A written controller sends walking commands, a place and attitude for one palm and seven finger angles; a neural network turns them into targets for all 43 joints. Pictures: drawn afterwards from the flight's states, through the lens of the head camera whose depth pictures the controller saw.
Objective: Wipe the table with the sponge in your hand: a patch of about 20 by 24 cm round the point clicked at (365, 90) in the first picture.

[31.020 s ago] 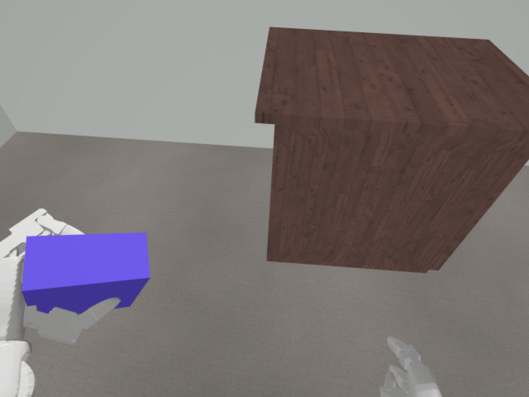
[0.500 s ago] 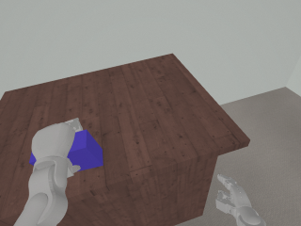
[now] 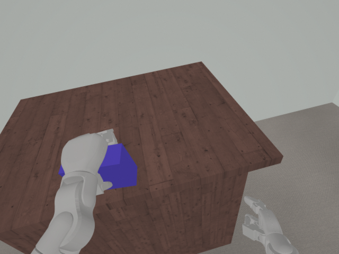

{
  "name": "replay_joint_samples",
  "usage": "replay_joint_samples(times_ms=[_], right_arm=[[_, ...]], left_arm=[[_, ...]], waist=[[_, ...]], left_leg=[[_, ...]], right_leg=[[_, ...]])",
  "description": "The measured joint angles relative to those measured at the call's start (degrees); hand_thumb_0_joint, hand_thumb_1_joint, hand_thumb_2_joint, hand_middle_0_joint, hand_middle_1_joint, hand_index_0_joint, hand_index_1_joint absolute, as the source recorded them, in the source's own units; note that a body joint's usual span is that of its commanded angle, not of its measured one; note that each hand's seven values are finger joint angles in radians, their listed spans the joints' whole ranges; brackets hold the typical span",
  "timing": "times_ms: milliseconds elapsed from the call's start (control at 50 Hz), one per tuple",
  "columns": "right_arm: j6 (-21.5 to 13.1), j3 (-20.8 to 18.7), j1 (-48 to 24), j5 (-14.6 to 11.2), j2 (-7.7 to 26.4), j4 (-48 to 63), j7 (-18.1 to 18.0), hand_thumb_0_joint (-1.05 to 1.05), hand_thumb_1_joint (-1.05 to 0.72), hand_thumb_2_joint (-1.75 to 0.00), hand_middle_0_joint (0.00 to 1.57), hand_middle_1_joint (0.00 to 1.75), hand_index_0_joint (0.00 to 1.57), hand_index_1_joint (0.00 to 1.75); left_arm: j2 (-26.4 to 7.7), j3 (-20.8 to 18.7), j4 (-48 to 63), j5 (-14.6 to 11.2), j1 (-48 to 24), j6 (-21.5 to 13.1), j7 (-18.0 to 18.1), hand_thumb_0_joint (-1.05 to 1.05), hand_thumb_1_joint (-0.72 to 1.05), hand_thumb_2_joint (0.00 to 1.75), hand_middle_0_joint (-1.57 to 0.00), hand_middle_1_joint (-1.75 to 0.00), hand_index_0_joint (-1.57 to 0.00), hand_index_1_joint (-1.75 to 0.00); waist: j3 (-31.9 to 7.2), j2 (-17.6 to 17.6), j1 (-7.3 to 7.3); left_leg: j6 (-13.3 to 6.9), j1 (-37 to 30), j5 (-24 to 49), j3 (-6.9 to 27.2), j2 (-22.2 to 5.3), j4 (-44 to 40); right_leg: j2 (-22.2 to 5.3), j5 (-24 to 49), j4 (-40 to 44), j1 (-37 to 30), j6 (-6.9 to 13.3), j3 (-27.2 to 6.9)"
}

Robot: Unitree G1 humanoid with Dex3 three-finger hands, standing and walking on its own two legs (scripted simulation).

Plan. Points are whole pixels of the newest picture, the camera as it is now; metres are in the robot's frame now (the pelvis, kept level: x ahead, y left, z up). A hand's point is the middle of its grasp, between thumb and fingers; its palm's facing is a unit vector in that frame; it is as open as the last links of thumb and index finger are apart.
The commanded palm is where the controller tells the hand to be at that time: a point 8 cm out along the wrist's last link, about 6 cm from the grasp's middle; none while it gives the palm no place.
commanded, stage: slide across to the third lane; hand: left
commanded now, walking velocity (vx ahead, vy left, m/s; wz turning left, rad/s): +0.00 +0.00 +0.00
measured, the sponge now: (105, 173) +0.26 +0.21 +0.09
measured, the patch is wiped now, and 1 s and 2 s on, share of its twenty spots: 0.95 0.95 1.00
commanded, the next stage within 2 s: wipe forward along the third lane in 0.26 s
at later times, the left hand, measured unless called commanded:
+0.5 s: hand (122, 162) +0.27 +0.15 +0.13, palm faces +0.14 -0.17 -0.97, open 9.6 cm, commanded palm +0.25 +0.16 +0.18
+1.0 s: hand (124, 143) +0.32 +0.17 +0.13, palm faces +0.02 -0.06 -1.00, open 9.6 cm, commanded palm +0.30 +0.19 +0.16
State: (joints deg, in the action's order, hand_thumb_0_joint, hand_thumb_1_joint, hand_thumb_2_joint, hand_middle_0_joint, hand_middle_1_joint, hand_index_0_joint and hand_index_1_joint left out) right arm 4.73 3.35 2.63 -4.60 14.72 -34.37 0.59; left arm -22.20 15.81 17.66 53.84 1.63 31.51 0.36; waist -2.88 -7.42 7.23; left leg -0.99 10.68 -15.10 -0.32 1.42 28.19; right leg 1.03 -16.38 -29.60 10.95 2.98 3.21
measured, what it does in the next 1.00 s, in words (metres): shifts its weight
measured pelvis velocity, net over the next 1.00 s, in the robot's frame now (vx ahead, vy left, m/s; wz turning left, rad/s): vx -0.02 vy -0.06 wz -0.04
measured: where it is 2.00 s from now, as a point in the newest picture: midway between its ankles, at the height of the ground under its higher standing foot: outside the picture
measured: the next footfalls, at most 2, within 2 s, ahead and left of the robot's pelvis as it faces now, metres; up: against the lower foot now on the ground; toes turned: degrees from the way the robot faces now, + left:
none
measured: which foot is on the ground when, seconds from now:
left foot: down 0.00-1.00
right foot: down 0.00-1.00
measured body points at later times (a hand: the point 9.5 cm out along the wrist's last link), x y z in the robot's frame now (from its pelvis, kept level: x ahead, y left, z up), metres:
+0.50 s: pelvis -0.01 -0.03 +0.00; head -0.06 -0.09 +0.44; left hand +0.25 +0.16 +0.18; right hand +0.23 -0.24 -0.07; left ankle +0.00 +0.11 -0.74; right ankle +0.00 -0.08 -0.74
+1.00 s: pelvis -0.02 -0.06 +0.00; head -0.05 -0.12 +0.44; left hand +0.32 +0.17 +0.18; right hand +0.20 -0.29 -0.10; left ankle +0.00 +0.11 -0.73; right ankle +0.00 -0.08 -0.74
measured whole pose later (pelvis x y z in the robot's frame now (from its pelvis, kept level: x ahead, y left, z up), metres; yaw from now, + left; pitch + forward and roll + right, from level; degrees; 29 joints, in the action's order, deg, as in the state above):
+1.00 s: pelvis -0.02 -0.06 +0.00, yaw -2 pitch -1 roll +2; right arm 4.8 3.2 3.4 -4.9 17.0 -38.9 -3.7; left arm -23.6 12.3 -14.1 51.9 -19.8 29.9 -3.2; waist -3.8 -6.7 3.9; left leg -1.4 12.7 -13.8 2.1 -1.3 27.4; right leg 5.2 -14.2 -29.1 13.8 7.5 2.7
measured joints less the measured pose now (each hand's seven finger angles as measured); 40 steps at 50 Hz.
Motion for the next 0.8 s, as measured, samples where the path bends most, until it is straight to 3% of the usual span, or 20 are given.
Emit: replay_joint_samples(times_ms=[260,480,800], right_arm=[[1.0,0.7,-0.9,0.2,-0.4,-0.5,0.3,0.01,-0.90,-0.90,0.20,0.30,0.19,0.30],[1.1,-0.4,-0.6,-0.1,1.1,-1.2,-0.8,0.01,-0.91,-0.90,0.20,0.30,0.19,0.30],[0.4,0.1,-0.2,-0.3,1.5,-3.9,-3.2,0.01,-0.91,-0.90,0.20,0.30,0.20,0.30]], left_arm=[[0.6,1.1,-1.5,-3.6,-2.7,-0.2,0.1,-0.01,-0.49,1.07,-0.70,-1.42,-0.81,-1.32],[0.3,1.2,-6.2,-3.4,-4.6,-0.2,0.4,-0.02,-0.49,1.07,-0.71,-1.42,-0.81,-1.32],[-0.2,-0.8,-23.2,-2.5,-15.7,1.0,-1.5,-0.03,-0.50,1.07,-0.72,-1.41,-0.82,-1.31]], waist=[[0.3,0.3,-0.79],[0.2,0.5,-1.62],[-0.4,0.3,-2.86]], left_leg=[[1.5,-1.8,1.3,-0.3,-1.5,-1.8],[1.7,-1.8,1.7,-0.2,-2.5,-2.0],[0.3,-0.3,2.2,0.3,-3.0,-2.2]], right_leg=[[1.5,1.2,1.3,-1.2,1.5,-0.3],[2.6,1.8,1.5,-1.1,2.7,-0.2],[3.5,2.4,1.5,0.6,4.0,-0.3]])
